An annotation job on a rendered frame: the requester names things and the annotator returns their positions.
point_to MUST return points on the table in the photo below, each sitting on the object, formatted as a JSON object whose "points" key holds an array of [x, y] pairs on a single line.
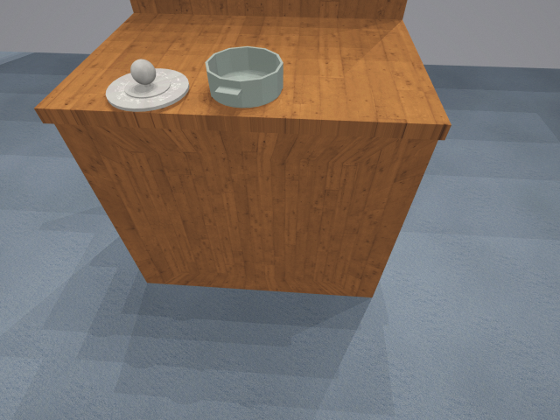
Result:
{"points": [[305, 194]]}

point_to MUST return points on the pot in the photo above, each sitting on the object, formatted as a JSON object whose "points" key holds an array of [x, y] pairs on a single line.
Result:
{"points": [[245, 77]]}

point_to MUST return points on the lid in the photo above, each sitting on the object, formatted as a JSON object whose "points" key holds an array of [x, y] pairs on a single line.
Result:
{"points": [[168, 87]]}

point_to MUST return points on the knob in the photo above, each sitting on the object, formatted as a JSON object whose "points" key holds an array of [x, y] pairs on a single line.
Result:
{"points": [[143, 71]]}

